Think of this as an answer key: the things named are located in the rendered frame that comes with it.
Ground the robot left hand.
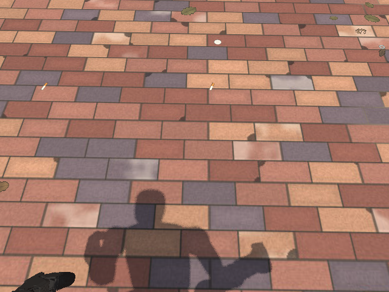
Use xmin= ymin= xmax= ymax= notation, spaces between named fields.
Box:
xmin=12 ymin=272 xmax=75 ymax=292

